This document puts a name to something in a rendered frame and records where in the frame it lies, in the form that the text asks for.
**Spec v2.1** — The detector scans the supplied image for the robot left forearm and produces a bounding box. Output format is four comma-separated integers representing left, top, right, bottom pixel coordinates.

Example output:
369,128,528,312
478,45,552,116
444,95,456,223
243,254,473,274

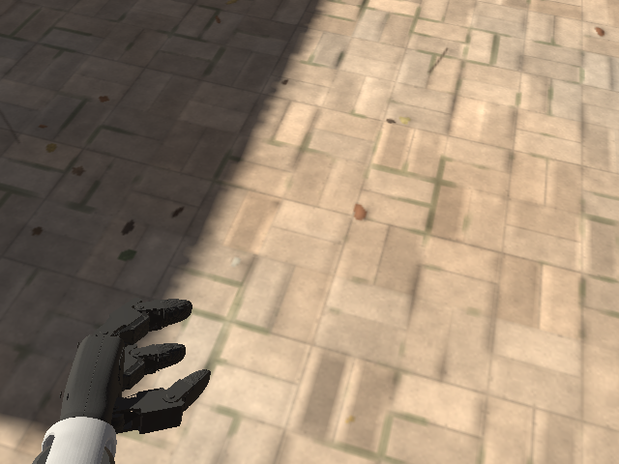
32,417,117,464

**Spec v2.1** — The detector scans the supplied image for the robot left hand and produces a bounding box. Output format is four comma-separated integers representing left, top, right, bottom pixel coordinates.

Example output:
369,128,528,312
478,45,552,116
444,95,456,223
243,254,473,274
59,298,211,434

